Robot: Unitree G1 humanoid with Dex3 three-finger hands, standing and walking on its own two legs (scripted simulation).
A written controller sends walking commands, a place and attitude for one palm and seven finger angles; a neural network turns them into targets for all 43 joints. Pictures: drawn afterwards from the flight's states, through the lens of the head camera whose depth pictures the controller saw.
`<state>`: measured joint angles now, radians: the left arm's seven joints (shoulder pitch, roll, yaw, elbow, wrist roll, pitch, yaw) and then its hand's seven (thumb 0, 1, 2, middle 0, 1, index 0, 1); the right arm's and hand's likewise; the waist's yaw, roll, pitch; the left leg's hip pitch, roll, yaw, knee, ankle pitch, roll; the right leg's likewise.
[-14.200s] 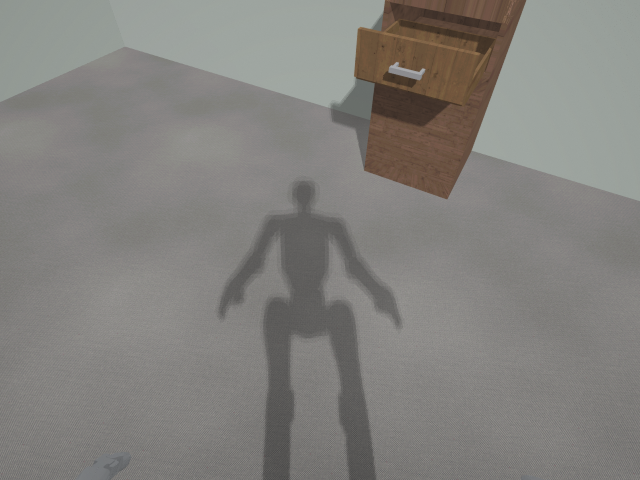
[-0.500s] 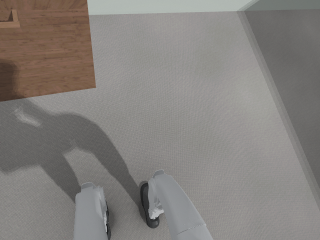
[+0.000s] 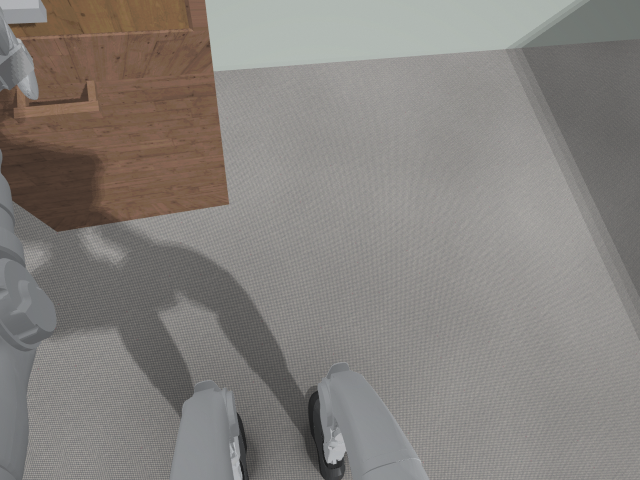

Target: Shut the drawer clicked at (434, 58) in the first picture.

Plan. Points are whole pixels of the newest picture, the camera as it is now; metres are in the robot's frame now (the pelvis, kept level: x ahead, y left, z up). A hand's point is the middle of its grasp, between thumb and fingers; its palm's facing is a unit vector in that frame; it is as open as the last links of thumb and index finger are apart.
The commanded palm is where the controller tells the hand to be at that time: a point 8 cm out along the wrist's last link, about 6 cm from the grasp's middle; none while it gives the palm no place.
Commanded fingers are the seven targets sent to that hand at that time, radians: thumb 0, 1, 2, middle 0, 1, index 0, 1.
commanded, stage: draw the hand back to the body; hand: left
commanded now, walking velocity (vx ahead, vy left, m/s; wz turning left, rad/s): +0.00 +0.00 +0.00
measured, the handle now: out of the picture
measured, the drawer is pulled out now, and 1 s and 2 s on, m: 0.00 0.00 0.00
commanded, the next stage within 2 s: step back with the hand held close in 1.44 s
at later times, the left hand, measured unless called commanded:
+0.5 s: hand out of the picture +0.43 +0.25 +0.16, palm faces +0.16 -0.99 -0.05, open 3.3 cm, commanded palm +0.39 +0.28 +0.15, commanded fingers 0.00 0.90 0.90 -1.40 -1.60 -1.40 -1.60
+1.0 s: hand out of the picture +0.28 +0.24 +0.24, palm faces +0.39 -0.87 -0.30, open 3.3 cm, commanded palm +0.23 +0.28 +0.26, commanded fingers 0.00 0.90 0.90 -1.40 -1.60 -1.40 -1.60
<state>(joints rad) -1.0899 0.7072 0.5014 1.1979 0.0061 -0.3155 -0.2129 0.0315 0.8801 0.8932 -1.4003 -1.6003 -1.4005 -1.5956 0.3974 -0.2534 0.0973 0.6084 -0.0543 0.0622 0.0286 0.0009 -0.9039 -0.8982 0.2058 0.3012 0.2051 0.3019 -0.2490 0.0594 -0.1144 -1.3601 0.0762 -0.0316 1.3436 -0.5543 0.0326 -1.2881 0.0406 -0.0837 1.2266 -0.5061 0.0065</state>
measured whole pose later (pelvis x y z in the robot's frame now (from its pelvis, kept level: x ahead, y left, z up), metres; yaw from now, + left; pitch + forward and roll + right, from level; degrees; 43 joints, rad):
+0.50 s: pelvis +0.05 +0.00 +0.08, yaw +4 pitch +18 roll -4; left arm -0.38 0.39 0.33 0.58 -0.20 -0.29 -0.20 0.02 0.90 0.90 -1.40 -1.60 -1.40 -1.60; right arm 0.33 -0.26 0.02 0.55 0.03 0.05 0.01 0.00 -0.91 -0.90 0.20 0.30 0.20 0.30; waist -0.08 0.04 -0.17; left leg -0.80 0.05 -0.02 0.97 -0.49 0.02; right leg -0.74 0.03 -0.06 0.87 -0.45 0.00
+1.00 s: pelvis +0.04 -0.01 +0.13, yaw +4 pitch +0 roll +0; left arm 0.20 0.32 0.19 -0.08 -0.08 -0.05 0.10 0.02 0.90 0.89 -1.40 -1.60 -1.40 -1.60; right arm 0.19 -0.23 0.06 0.55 0.03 0.01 -0.08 0.01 -0.90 -0.90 0.20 0.30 0.20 0.30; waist 0.03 0.06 -0.03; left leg -0.22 0.01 0.02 0.54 -0.31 0.01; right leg -0.20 -0.01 -0.03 0.52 -0.31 0.00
